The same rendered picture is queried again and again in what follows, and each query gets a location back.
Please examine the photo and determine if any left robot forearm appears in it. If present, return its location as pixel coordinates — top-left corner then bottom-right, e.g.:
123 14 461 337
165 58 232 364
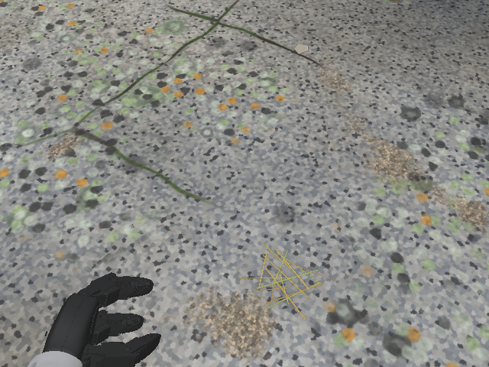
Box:
28 351 83 367

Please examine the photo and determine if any robot left hand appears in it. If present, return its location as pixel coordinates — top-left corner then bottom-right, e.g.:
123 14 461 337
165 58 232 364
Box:
42 272 161 367

